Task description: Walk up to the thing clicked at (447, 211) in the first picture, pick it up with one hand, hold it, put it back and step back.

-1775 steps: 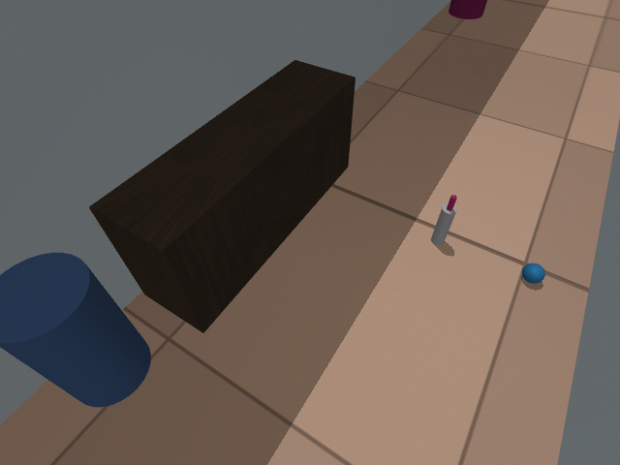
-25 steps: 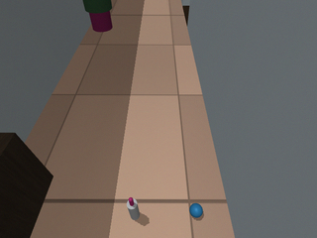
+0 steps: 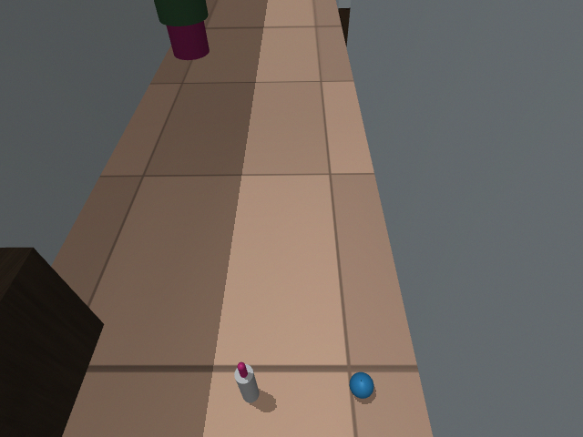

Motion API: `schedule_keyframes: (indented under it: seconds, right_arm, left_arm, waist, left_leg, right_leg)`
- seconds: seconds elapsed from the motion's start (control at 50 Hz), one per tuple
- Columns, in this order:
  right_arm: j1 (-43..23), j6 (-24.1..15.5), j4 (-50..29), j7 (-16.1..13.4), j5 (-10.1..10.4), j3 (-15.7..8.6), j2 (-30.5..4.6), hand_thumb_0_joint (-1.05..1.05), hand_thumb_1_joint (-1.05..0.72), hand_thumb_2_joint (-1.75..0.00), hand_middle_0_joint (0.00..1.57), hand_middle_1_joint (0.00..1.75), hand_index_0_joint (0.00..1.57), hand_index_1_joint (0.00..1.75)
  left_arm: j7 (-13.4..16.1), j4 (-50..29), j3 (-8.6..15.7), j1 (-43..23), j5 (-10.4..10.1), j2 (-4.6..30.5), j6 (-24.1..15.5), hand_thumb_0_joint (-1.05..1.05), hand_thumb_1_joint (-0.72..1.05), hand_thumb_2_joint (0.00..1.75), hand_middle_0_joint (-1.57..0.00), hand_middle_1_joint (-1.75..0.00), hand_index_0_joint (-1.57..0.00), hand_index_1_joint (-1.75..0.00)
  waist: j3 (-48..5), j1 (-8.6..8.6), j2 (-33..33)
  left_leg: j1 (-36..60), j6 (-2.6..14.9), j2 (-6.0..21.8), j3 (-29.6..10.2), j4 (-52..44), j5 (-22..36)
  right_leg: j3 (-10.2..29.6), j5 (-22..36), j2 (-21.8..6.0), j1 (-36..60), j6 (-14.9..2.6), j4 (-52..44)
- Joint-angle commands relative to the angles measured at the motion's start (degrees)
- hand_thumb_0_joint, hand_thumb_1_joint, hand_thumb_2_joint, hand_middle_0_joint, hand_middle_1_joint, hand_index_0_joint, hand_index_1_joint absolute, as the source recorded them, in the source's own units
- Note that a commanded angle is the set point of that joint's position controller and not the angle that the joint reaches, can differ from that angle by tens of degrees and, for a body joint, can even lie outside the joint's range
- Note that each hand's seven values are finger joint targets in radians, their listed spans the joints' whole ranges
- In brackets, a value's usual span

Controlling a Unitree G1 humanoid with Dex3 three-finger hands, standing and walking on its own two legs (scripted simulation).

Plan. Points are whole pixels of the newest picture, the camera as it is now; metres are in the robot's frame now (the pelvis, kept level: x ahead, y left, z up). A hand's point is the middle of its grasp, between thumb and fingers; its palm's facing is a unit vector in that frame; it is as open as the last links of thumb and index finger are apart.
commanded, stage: stand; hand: left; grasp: from the side
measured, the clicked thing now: (246, 380) +0.40 +0.17 -0.65
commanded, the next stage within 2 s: step back in 1.26 s
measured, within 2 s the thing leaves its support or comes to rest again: neither
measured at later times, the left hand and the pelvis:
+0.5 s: hand out of the picture +0.08 +0.24 -0.15, palm faces +0.00 -0.94 -0.34, open 7.4 cm; pelvis +0.01 +0.00 +0.00, yaw +0 degrees
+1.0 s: hand out of the picture +0.08 +0.24 -0.15, palm faces +0.00 -0.94 -0.34, open 7.4 cm; pelvis +0.02 -0.01 +0.00, yaw +0 degrees
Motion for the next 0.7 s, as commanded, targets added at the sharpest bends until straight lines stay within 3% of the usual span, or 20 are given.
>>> schedule_keyframes:
  seconds: [0.0,0.1,0.2,0.26,0.34,0.52,0.68]
  right_arm:
    - [-2.52,-1.59,-3.33,-0.65,0.02,-1.83,-10.31,0.00,-0.90,-0.90,0.20,0.30,0.20,0.30]
    - [-2.41,-1.72,-2.80,-0.89,0.11,-1.63,-10.84,0.00,-0.90,-0.90,0.20,0.30,0.20,0.30]
    - [-3.14,-1.73,-2.23,-1.05,0.24,-1.38,-11.16,0.00,-0.90,-0.90,0.20,0.30,0.20,0.30]
    - [-3.27,-1.64,-2.02,-1.10,0.19,-1.26,-11.28,0.00,-0.90,-0.90,0.20,0.30,0.20,0.30]
    - [-3.94,-1.70,-2.00,-1.07,0.19,-1.39,-11.56,0.00,-0.90,-0.90,0.20,0.30,0.20,0.30]
    - [-4.53,-1.65,-1.74,-0.84,0.25,-1.55,-12.06,0.00,-0.90,-0.90,0.20,0.30,0.20,0.30]
    - [-4.71,-1.99,-1.70,-0.76,0.30,-1.31,-11.75,0.00,-0.90,-0.90,0.20,0.30,0.20,0.30]
  left_arm:
    - [0.95,-2.72,2.04,-2.61,0.04,11.40,-1.41,0.00,0.90,0.90,-0.20,-0.30,-0.20,-0.30]
    - [0.93,-2.04,2.31,-3.29,-0.23,11.85,-1.42,0.00,0.90,0.90,-0.20,-0.30,-0.20,-0.30]
    - [0.82,-1.40,2.41,-3.88,-0.30,11.87,-1.30,0.00,0.90,0.90,-0.20,-0.30,-0.20,-0.30]
    - [0.73,-1.34,2.50,-4.99,-0.24,11.76,-1.15,0.00,0.90,0.90,-0.20,-0.30,-0.20,-0.30]
    - [0.68,-1.23,2.38,-5.06,-0.19,11.55,-1.19,0.00,0.90,0.90,-0.20,-0.30,-0.20,-0.30]
    - [0.36,-1.43,2.47,-5.93,-0.06,11.94,-0.98,0.00,0.90,0.90,-0.20,-0.30,-0.20,-0.30]
    - [0.24,-1.57,2.49,-5.63,-0.31,12.37,-1.15,0.00,0.90,0.90,-0.20,-0.30,-0.20,-0.30]
  waist:
    - [-1.59,-0.06,-1.26]
    - [-3.98,-0.23,-1.08]
    - [-4.30,-0.04,-1.06]
    - [-3.29,-0.24,-1.03]
    - [-3.58,-0.26,-1.03]
    - [-2.11,-0.58,-0.39]
    - [-4.59,-0.57,-0.85]
  left_leg:
    - [-1.29,2.02,5.14,-4.59,-5.36,2.69]
    - [0.86,1.89,5.64,-4.09,-5.51,7.63]
    - [1.26,1.74,5.91,-3.84,-6.12,8.99]
    - [0.46,1.48,5.91,-3.89,-6.99,6.53]
    - [1.61,1.39,6.29,-3.78,-6.90,9.11]
    - [-0.01,1.12,5.95,-3.88,-8.57,1.85]
    - [1.91,1.04,6.43,-3.73,-7.89,8.23]
  right_leg:
    - [5.28,-1.89,-4.66,0.44,-2.36,-6.40]
    - [5.01,5.02,-4.82,2.91,-2.26,-5.90]
    - [4.68,7.16,-4.77,4.16,-2.04,-6.08]
    - [4.33,4.20,-4.40,3.35,-1.86,-6.74]
    - [4.42,5.84,-4.62,3.61,-1.94,-7.07]
    - [4.42,-0.54,-4.17,1.92,-2.11,-7.88]
    - [4.51,4.27,-4.63,3.41,-2.38,-7.03]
